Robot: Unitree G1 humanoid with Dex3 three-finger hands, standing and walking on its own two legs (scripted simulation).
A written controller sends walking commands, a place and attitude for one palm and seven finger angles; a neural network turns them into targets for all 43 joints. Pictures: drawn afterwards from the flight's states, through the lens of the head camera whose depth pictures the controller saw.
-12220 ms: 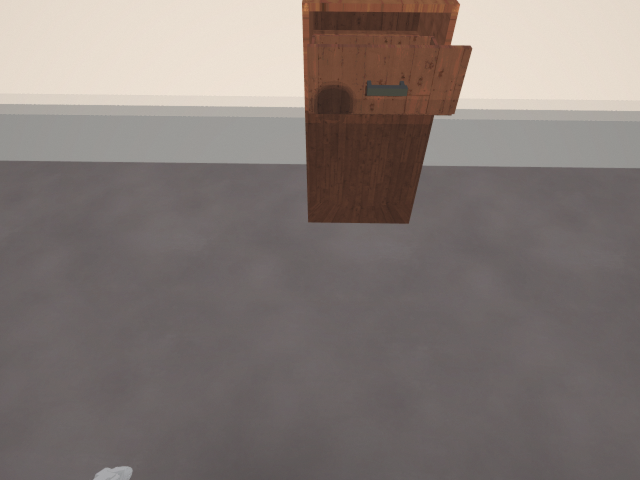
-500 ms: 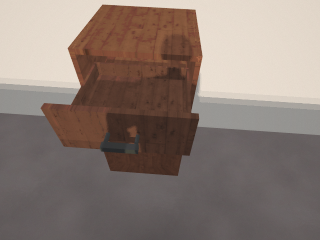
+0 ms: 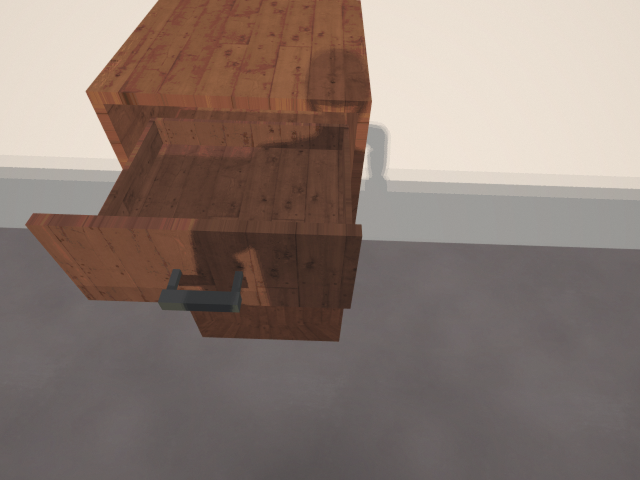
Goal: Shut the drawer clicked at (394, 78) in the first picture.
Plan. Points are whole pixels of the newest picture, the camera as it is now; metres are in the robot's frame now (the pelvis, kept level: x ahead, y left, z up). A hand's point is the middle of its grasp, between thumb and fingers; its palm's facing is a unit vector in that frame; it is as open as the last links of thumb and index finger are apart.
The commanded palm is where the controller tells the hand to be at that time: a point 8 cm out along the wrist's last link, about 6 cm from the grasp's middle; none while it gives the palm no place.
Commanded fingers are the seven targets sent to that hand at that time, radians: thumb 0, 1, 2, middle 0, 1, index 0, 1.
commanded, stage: come to a stop and stand still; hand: left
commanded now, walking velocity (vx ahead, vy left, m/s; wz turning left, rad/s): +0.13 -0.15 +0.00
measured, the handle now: (204, 288) +0.35 +0.18 +0.02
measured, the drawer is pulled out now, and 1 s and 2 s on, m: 0.27 0.27 0.27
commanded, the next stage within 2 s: look again from close up in 1.04 s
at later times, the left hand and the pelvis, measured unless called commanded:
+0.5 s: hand out of the picture +0.01 +0.15 -0.18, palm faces +0.10 -0.97 -0.21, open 7.4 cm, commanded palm none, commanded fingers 0.00 0.90 0.90 -0.20 -0.30 -0.20 -0.30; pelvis +0.03 -0.02 +0.00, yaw +1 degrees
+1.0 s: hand out of the picture +0.00 +0.16 -0.17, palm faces +0.06 -0.98 -0.18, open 7.4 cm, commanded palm none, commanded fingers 0.00 0.90 0.90 -0.20 -0.30 -0.20 -0.30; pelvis +0.01 +0.00 +0.00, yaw +2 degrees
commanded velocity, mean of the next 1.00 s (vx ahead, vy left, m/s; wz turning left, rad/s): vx -0.04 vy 0.06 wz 0.00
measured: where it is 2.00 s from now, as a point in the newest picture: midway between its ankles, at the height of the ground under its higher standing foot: outside the picture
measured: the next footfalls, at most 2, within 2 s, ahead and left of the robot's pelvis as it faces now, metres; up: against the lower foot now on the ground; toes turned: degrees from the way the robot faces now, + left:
left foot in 0.54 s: +0.11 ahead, +0.10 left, +0.00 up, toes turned +4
right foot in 0.82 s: +0.05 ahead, -0.10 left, +0.00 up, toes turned +1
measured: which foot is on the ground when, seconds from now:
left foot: down 0.00-0.06, up 0.08-0.52, down 0.54-1.00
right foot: down 0.00-0.54, up 0.56-0.80, down 0.82-1.00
